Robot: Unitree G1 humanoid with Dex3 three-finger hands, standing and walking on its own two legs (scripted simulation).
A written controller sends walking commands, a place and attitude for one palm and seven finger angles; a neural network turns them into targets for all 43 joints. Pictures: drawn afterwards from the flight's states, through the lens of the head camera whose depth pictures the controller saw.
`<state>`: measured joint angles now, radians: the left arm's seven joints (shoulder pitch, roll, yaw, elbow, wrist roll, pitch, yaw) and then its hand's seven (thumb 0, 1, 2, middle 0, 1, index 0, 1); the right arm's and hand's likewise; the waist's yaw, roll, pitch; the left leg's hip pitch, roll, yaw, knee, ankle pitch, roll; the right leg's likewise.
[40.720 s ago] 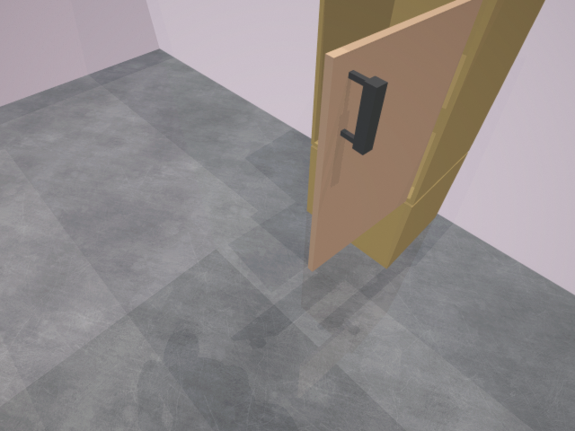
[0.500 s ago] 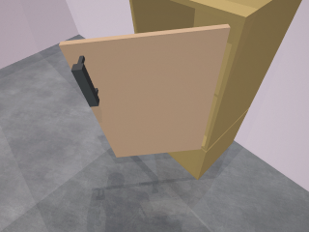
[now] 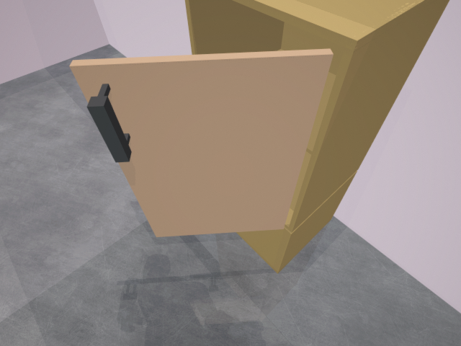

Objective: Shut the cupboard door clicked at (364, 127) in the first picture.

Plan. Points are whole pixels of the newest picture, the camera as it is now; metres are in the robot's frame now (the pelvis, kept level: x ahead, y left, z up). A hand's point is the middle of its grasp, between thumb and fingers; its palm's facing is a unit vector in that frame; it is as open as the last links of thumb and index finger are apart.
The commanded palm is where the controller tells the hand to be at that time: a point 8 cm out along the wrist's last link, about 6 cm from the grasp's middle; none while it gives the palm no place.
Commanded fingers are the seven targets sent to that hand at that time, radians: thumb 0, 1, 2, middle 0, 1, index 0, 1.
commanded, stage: look again from close up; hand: left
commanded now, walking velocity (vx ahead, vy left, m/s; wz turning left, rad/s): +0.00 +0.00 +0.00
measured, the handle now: (114, 123) +0.44 +0.23 +0.15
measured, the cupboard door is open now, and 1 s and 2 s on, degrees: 51 51 51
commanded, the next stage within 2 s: raise the hand and make a fist in 0.02 s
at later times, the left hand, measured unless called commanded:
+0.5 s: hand out of the picture +0.12 +0.19 -0.03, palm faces +0.10 -0.99 +0.01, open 6.4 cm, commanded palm +0.09 +0.25 -0.02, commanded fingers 0.00 0.90 0.90 -0.55 -0.68 -0.55 -0.68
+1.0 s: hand (58, 334) +0.13 +0.24 +0.06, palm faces +0.24 -0.97 -0.07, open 4.0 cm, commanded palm +0.10 +0.27 +0.06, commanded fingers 0.00 0.90 0.90 -1.01 -1.18 -1.01 -1.18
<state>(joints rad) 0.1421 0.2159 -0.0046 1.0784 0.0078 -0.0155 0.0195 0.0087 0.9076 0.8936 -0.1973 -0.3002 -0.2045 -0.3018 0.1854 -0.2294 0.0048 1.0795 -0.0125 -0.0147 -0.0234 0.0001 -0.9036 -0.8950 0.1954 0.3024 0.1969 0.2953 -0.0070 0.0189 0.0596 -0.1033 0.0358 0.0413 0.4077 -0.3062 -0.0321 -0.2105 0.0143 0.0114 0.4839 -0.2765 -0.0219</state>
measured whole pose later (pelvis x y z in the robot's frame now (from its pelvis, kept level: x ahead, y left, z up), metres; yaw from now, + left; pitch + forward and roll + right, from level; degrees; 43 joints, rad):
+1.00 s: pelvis -0.08 +0.02 -0.05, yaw +4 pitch +4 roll -1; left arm 0.41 0.24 0.19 -0.23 -0.26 -0.18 -0.06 0.02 0.90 0.89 -0.83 -0.99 -0.83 -0.99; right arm 0.37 -0.24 0.05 0.55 0.02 -0.29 -0.07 0.01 -0.90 -0.90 0.20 0.30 0.20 0.30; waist 0.00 0.02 -0.07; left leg -0.55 -0.01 -0.03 0.91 -0.43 0.00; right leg -0.59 -0.02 -0.02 0.87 -0.36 0.01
